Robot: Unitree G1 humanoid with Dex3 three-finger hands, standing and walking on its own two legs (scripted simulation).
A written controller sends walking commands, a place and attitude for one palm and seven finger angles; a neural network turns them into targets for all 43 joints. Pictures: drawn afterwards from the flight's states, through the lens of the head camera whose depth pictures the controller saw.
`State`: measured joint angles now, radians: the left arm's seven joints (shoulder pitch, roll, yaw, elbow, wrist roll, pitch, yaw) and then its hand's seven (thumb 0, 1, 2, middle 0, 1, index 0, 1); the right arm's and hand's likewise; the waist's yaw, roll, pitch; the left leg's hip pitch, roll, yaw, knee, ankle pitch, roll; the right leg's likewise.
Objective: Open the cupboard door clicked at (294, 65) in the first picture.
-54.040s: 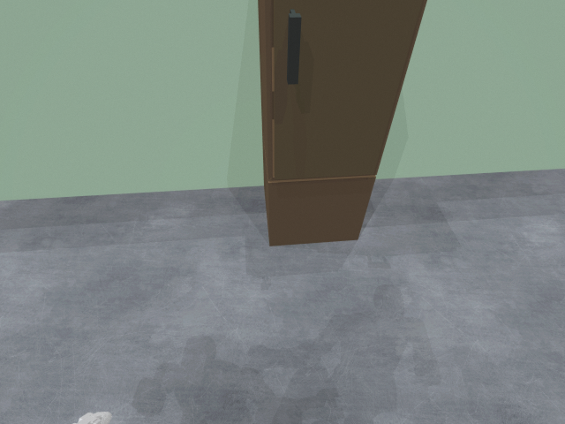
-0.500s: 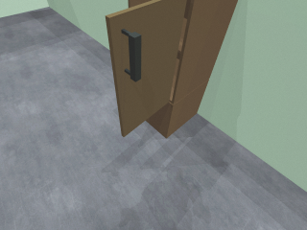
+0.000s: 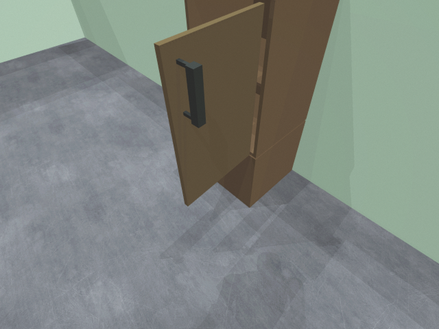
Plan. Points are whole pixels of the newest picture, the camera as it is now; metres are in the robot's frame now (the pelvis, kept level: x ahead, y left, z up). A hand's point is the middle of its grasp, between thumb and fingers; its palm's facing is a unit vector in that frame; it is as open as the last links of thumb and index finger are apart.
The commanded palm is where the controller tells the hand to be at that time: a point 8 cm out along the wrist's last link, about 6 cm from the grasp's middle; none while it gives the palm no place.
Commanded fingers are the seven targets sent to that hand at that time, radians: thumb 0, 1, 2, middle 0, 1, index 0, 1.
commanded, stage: let the arm hang, fingers relaxed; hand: left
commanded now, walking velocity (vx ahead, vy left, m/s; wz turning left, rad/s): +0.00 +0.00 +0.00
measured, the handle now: (190, 93) +0.61 +0.11 +0.12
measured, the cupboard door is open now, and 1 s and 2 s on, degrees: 93 93 93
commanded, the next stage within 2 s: look to check the result in 0.28 s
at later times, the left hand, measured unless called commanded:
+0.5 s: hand out of the picture -0.02 +0.15 -0.17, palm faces +0.05 -0.98 -0.18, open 7.4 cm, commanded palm none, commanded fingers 0.00 0.90 0.90 -0.20 -0.30 -0.20 -0.30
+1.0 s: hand out of the picture +0.02 +0.17 -0.17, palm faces +0.03 -0.98 -0.22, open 7.4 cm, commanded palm none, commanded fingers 0.00 0.90 0.90 -0.20 -0.30 -0.20 -0.30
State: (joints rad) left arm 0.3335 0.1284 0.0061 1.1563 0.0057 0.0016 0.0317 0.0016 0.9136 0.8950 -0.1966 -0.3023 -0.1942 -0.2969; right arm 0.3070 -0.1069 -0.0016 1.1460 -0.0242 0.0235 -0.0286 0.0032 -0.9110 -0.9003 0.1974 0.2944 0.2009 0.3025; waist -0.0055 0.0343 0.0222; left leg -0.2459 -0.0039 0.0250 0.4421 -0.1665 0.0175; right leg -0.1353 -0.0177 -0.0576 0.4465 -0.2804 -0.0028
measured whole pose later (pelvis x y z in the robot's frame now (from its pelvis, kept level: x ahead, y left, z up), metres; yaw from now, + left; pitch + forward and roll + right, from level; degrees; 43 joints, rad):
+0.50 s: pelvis +0.01 -0.01 +0.00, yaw +0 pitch -2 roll +0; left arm 0.32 0.13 0.01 1.15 0.00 -0.01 0.03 0.00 0.91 0.89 -0.20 -0.30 -0.20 -0.30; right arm 0.30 -0.13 -0.01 1.15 -0.02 0.02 -0.04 0.00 -0.91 -0.90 0.20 0.29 0.20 0.30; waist -0.01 0.02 0.04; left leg -0.24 0.01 0.02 0.44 -0.17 0.00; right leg -0.12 0.00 -0.06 0.43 -0.28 -0.02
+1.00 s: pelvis +0.01 -0.01 +0.00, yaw +0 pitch -2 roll +0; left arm 0.25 0.18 0.01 1.14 0.00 -0.02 0.02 0.00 0.91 0.89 -0.20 -0.30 -0.20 -0.30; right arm 0.21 -0.19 -0.01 1.14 -0.02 0.01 -0.03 0.00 -0.91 -0.90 0.20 0.29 0.20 0.30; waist 0.00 0.01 0.05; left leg -0.20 0.02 0.02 0.40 -0.17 -0.01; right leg -0.08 0.01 -0.06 0.38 -0.27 -0.02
